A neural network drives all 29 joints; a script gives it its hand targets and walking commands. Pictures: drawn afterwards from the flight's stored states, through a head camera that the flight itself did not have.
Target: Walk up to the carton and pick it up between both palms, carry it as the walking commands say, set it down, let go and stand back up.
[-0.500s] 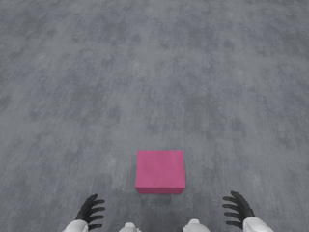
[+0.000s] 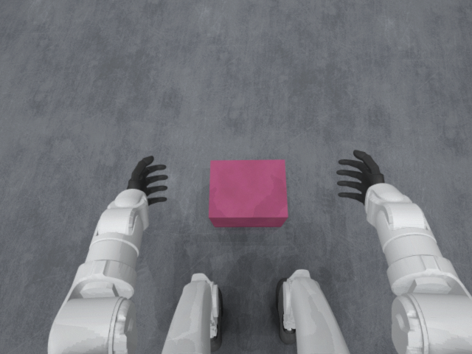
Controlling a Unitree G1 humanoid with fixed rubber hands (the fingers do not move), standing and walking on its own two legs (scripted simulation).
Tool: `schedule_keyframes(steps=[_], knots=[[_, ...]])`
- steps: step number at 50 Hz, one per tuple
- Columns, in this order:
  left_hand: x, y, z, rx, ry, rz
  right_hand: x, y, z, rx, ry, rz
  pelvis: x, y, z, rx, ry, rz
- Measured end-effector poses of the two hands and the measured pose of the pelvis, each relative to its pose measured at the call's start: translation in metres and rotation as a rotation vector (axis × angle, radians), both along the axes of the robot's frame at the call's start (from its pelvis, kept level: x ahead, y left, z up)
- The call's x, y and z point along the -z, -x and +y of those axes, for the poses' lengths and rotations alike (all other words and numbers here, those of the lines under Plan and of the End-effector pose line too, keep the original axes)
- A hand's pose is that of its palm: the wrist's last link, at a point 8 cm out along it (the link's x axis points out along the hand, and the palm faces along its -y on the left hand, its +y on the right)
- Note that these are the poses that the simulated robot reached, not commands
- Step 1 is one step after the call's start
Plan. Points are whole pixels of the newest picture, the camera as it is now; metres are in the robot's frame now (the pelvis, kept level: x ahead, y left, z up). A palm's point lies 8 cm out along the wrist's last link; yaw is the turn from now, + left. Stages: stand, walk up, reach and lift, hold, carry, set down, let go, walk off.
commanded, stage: reach and lift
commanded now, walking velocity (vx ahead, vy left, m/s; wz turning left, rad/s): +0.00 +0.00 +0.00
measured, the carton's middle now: (247, 195) +0.52 +0.00 -0.57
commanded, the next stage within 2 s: none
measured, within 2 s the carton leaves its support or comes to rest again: neither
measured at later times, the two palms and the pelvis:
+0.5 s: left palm (146, 140) +0.52 +0.22 -0.12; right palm (348, 127) +0.53 -0.20 -0.11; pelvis +0.04 -0.01 -0.02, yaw +1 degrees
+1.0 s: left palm (167, 167) +0.51 +0.20 -0.25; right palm (336, 158) +0.52 -0.21 -0.24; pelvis +0.00 -0.01 -0.11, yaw +2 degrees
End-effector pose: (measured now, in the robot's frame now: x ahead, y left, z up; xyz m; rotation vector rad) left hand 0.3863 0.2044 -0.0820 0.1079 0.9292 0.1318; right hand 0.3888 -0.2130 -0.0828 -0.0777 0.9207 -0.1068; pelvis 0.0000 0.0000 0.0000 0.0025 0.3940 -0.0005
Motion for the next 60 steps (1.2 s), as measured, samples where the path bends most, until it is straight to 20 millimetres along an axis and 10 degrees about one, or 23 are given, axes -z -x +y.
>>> schedule_keyframes(steps=[23, 37, 52, 60], knots=[[0.033, -0.127, 0.012, -0.033, 0.043, -0.288, 0.026, -0.141, 0.011, 0.014, -0.012, -0.282, 0.015, -0.038, -0.009, -0.024, 0.008, 0.402], [0.061, -0.124, 0.012, -0.029, 0.030, -0.270, 0.051, -0.135, -0.002, 0.008, -0.009, -0.268, 0.029, -0.034, -0.005, -0.039, 0.015, 0.496], [0.180, -0.119, 0.001, -0.056, 0.007, -0.248, 0.172, -0.130, 0.001, 0.039, -0.015, -0.273, 0.124, -0.001, -0.007, -0.029, -0.001, 0.528], [0.207, -0.125, 0.013, -0.067, 0.004, -0.268, 0.202, -0.138, 0.001, 0.018, 0.014, -0.263, 0.167, 0.007, -0.010, -0.031, -0.005, 0.509]])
